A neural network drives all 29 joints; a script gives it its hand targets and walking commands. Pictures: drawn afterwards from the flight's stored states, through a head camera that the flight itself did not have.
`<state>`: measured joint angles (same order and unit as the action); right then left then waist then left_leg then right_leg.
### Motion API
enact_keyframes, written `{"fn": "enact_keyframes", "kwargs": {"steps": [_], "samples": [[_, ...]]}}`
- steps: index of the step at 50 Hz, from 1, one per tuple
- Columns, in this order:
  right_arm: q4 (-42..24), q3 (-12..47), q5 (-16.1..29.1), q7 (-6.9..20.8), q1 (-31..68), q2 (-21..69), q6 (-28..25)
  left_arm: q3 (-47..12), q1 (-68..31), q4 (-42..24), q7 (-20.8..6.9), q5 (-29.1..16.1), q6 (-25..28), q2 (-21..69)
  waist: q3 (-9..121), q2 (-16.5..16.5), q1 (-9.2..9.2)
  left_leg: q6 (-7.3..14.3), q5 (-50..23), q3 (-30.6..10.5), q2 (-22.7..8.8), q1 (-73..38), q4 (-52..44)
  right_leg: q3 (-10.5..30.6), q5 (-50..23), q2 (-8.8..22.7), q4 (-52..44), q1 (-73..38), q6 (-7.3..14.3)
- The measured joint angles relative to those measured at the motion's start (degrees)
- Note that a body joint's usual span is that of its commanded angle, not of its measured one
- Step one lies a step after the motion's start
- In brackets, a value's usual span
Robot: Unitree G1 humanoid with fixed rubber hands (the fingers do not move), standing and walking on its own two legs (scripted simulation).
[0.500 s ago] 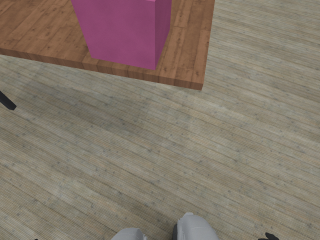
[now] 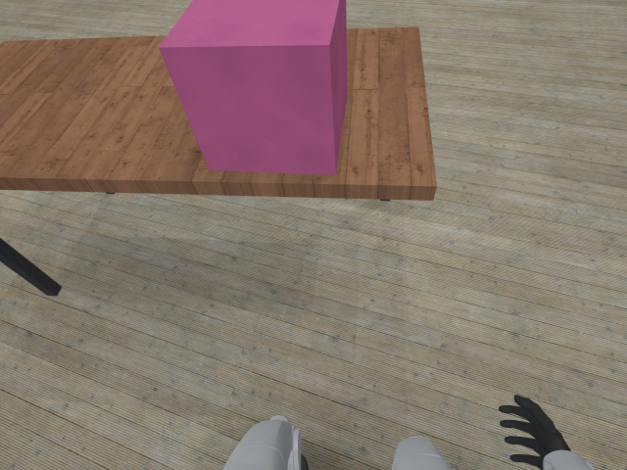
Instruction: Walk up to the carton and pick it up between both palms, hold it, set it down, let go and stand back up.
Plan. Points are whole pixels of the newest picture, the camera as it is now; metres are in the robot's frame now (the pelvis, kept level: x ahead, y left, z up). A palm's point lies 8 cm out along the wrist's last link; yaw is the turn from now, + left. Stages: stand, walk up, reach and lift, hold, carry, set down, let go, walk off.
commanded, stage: walk up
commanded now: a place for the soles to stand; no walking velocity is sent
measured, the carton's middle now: (273, 77) +0.77 +0.09 +0.07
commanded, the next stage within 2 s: none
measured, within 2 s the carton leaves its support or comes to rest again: neither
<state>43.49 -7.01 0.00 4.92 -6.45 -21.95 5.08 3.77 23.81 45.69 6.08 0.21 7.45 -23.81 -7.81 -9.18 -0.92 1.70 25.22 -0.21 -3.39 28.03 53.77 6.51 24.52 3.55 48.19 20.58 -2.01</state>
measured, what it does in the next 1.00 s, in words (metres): steps to the left: right foot, then left foot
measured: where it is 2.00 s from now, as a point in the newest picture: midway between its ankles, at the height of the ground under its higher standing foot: outside the picture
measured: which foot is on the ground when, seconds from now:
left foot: down 0.00-0.34, up 0.36-0.52, down 0.54-1.00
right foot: down 0.00-0.02, up 0.04-0.32, down 0.34-0.52, up 0.54-0.98, down 1.00-1.00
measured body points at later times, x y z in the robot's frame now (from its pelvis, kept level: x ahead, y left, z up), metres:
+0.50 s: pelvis -0.01 +0.13 +0.03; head +0.01 +0.13 +0.48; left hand -0.02 +0.48 -0.08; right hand +0.11 -0.19 -0.06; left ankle -0.03 +0.24 -0.63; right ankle +0.00 -0.04 -0.69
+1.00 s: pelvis +0.05 +0.09 +0.01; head +0.08 +0.11 +0.46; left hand +0.17 +0.40 -0.11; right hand +0.03 -0.24 -0.08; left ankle +0.00 +0.28 -0.69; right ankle +0.10 -0.02 -0.69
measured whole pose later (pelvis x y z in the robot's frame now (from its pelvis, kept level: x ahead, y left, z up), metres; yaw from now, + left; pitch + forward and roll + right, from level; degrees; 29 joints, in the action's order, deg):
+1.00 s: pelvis +0.05 +0.09 +0.01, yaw -6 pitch -2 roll +3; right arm 47.7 -4.1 0.0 -1.4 -24.4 -21.7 -4.9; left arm 4.9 12.5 48.8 -2.3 0.5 -0.5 -24.7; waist -5.2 6.3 -1.2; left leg -2.8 28.1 1.0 -3.9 11.3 41.7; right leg 2.2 22.5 0.9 48.7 26.8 1.8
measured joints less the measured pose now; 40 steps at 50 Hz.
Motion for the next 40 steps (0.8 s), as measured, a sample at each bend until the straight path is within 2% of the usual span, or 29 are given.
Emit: {"fn": "enact_keyframes", "kwargs": {"steps": [2, 4, 6, 9, 12, 14, 15, 16, 17, 18, 20, 22, 23, 24, 25, 27, 28, 30, 33, 37, 40], "samples": [[0.1, -0.2, 0.0, 0.1, -1.3, 0.0, -1.2, 0.5, -1.7, 0.5, 0.6, 0.0, -1.1, -1.0, -1.4, 2.0, 0.04, -0.2, -3.0, 1.9, 1.3, -0.2, 1.5, 2.9, 3.4, 0.3, 8.0, 2.4, 2.1], [0.1, -0.2, 0.0, 0.1, -4.0, 0.0, -1.2, 0.4, -4.1, 2.0, 1.2, 0.0, -2.6, -0.6, -1.4, 2.5, 0.04, 0.4, -2.3, 2.8, 1.9, -0.6, 2.3, 4.5, 5.7, -2.6, 17.7, 5.3, 3.4], [0.1, -0.1, 0.0, 0.1, -6.4, 0.0, -0.6, -0.1, -5.7, 2.8, 1.2, 0.0, -3.2, -0.1, -1.2, 3.0, -0.01, 0.5, -3.5, 3.3, 2.5, -2.4, -1.1, 3.2, 2.8, -4.3, 22.9, 7.0, 3.8], [0.0, -0.1, 0.0, 0.1, -8.0, 0.0, -0.5, -0.5, -6.1, 3.5, 0.9, 0.0, -3.3, 0.1, -1.0, 4.9, -0.05, -0.5, -8.0, 4.3, 3.5, -5.3, -9.9, -0.3, -2.1, -4.6, 23.3, 7.8, 3.8], [0.0, -0.4, 0.0, 0.0, -7.9, 0.0, -0.6, -0.4, -4.3, 5.0, -0.1, 0.0, -3.3, 0.0, 1.3, 6.1, -0.12, -2.7, -13.0, 4.8, 4.3, -5.9, -19.1, -4.4, -0.7, -4.6, 17.1, 7.2, 3.8], [0.0, -0.9, 0.0, 0.0, -6.9, 0.1, -0.6, 0.0, -1.8, 5.2, -0.4, 0.0, -2.7, -0.2, 1.7, 5.9, -0.22, -3.3, -15.6, 4.9, 4.4, -5.9, -22.6, -7.7, 4.0, -4.5, 4.9, 2.9, 3.7], [0.0, -1.0, 0.0, -0.1, -6.1, 0.1, -0.6, 0.4, -0.4, 5.2, -0.4, 0.0, -2.3, -0.4, 1.4, 5.8, -0.26, -2.7, -16.1, 5.0, 4.4, -5.9, -22.7, -9.5, 3.9, -4.5, -3.5, -0.6, 3.7], [0.0, -1.0, 0.0, -0.1, -5.3, 0.1, -0.6, 0.7, 0.9, 5.4, -0.4, 0.0, -2.1, -0.8, 1.1, 5.8, -0.27, -2.0, -15.8, 5.1, 4.5, -5.2, -21.3, -11.2, 0.6, -4.5, -12.3, -4.3, 3.8], [0.0, -1.1, 0.0, -0.2, -4.1, 0.1, -0.5, 1.3, 2.2, 5.7, -0.4, 0.0, -2.0, -1.0, 0.6, 5.7, -0.24, -1.8, -14.9, 5.0, 4.6, -3.9, -17.9, -11.6, -6.5, -4.5, -17.6, -6.4, 4.1], [0.1, -1.1, 0.0, -0.4, -2.6, 0.1, -0.5, 1.9, 3.1, 6.5, -0.4, 0.0, -2.3, -0.8, -0.3, 5.1, -0.26, -1.9, -10.6, 4.8, 4.2, -2.6, -11.9, -11.5, -10.7, -4.8, -17.2, -6.7, 3.6], [0.1, -0.9, 0.0, -0.4, -0.8, 0.1, -0.4, 2.0, 4.4, 8.5, -0.4, 0.0, -3.6, 0.1, -0.3, 4.3, -0.3, -1.9, -2.1, 3.3, 4.1, -0.1, 4.8, -10.5, -9.0, -4.9, -14.0, -6.8, 3.2], [0.1, -0.8, 0.0, -0.4, -0.2, 0.1, -0.3, 1.8, 4.4, 10.4, -0.4, 0.0, -4.4, 1.0, 1.1, 4.6, -0.26, -1.9, 1.4, 1.6, 4.1, 0.5, 17.8, -8.4, -6.7, -3.7, -12.7, -6.6, 3.1], [0.0, -0.8, 0.0, -0.4, -0.6, 0.0, -0.6, 1.5, 3.6, 10.8, -0.5, 0.0, -4.5, 1.3, 2.0, 5.0, -0.21, -1.9, 2.1, 0.4, 3.9, 0.0, 19.8, -7.8, -6.3, -2.7, -12.6, -6.3, 3.0], [0.0, -0.8, 0.0, -0.4, -1.6, 0.0, -1.1, 1.4, 2.3, 10.7, -0.8, 0.0, -4.3, 1.3, 2.7, 5.4, -0.13, -1.9, 3.4, -0.5, 3.3, -1.3, 18.0, -7.4, -6.1, -1.7, -12.5, -5.9, 3.0], [-0.1, -0.7, 0.0, -0.4, -2.8, -0.1, -1.8, 1.4, 0.8, 10.2, -1.2, 0.0, -4.2, 1.2, 3.1, 6.1, -0.04, -1.9, 4.3, -0.7, 2.3, -3.8, 11.6, -7.0, -5.7, -0.6, -11.7, -5.3, 3.0], [-0.1, -0.7, 0.0, -0.5, -5.7, -0.6, -4.6, 1.2, -1.9, 7.7, -2.2, 0.2, -3.9, 0.5, 3.5, 7.3, 0.09, -2.1, 2.9, -1.0, 0.8, -10.8, -8.7, -4.5, -2.6, 0.2, -3.9, -1.3, 4.5], [0.2, -0.7, 0.0, -1.0, -6.9, -0.4, -5.6, 1.2, -4.2, 6.7, -2.6, 0.2, -3.9, -0.1, 2.0, 8.8, -0.07, -2.3, 1.9, -0.3, 2.2, -11.2, -9.8, -1.4, -0.8, 0.2, 2.3, 0.5, 5.0], [1.7, 0.9, 0.0, -1.7, -9.2, 0.0, -5.8, 1.3, -7.2, 5.7, -3.5, 0.2, -4.7, -0.6, 0.2, 11.5, -0.13, -2.1, 2.1, 0.8, 4.5, -11.4, -5.2, 3.8, 1.7, -2.2, 12.5, 1.8, 5.0], [4.0, 2.6, 0.0, -2.5, -13.5, 0.2, -5.8, 1.0, -9.0, 5.5, -4.8, 0.3, -6.0, -0.7, 2.6, 12.9, -0.16, -1.4, 1.9, 1.1, 4.6, -12.9, -6.6, 3.2, -1.3, -4.8, 20.2, 4.4, 4.2], [4.2, 2.8, 0.0, -4.4, -17.2, 0.2, -8.4, 1.2, -9.7, 4.5, -6.4, 0.3, -6.2, -1.9, 2.8, 15.8, -0.18, -1.8, -0.9, 1.1, 4.4, -16.3, -13.3, 3.5, -7.0, -4.8, 20.8, 5.9, 3.4], [4.2, 2.8, 0.0, -5.6, -18.2, 0.2, -9.7, 1.5, -9.7, 4.1, -6.9, 0.3, -7.3, -2.4, 2.8, 16.9, -0.22, -2.4, -1.1, 1.1, 3.6, -16.6, -14.8, 4.0, -6.3, -4.8, 19.8, 6.7, 3.3]]}}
